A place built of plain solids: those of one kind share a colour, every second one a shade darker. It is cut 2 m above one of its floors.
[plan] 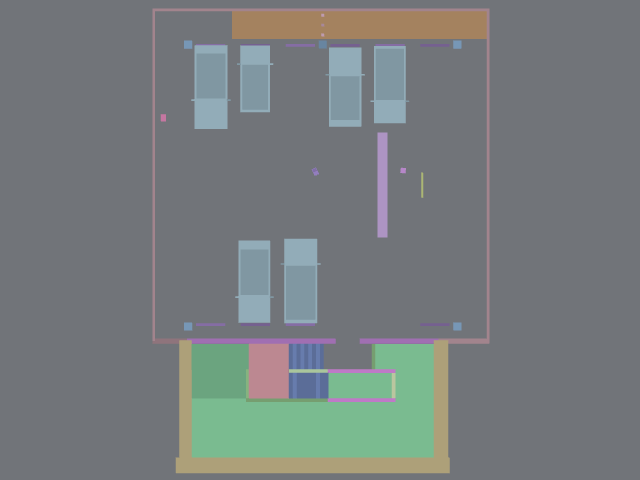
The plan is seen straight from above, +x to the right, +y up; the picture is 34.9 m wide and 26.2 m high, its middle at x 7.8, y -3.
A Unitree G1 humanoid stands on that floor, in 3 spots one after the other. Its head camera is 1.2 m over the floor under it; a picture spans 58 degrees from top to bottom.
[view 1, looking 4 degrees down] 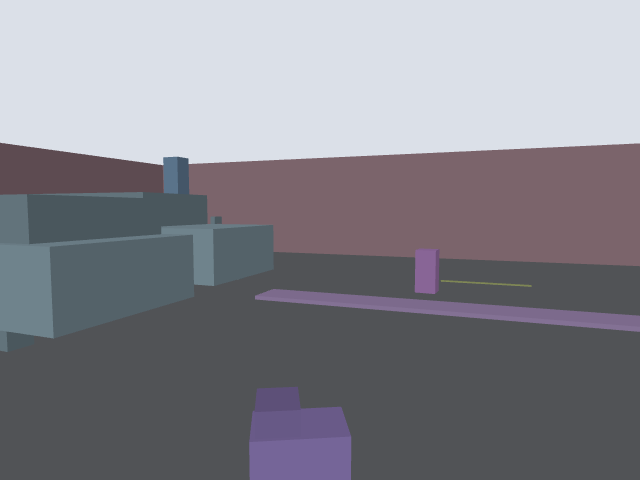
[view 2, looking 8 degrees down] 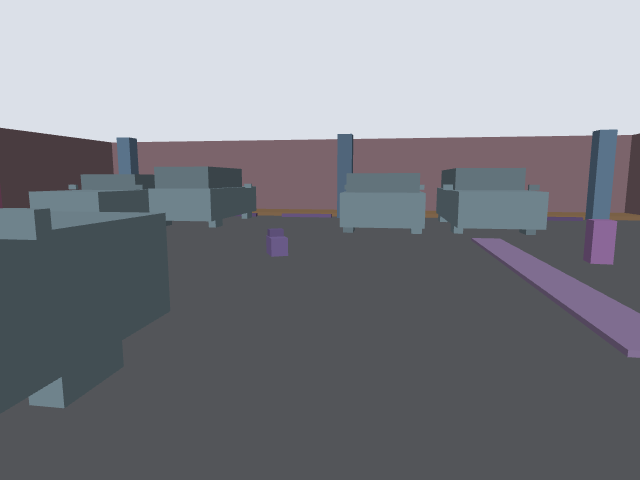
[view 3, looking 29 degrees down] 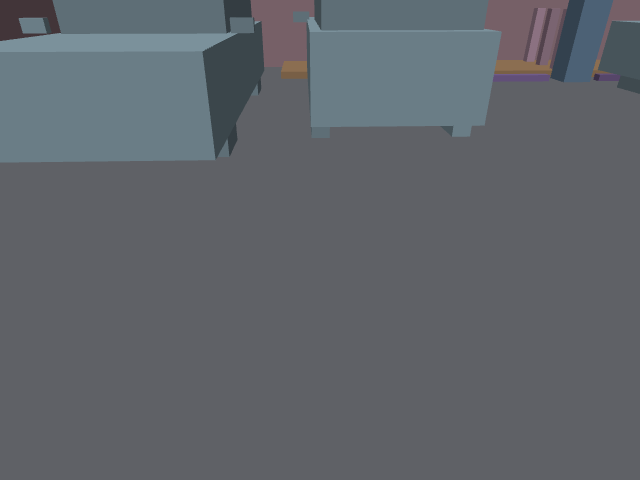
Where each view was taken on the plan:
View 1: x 5.90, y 0.00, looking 21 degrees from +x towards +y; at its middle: wall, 11.81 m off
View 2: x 9.31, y -5.97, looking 99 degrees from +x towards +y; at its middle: ground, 8.62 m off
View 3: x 3.40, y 0.00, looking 88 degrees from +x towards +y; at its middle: ground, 2.48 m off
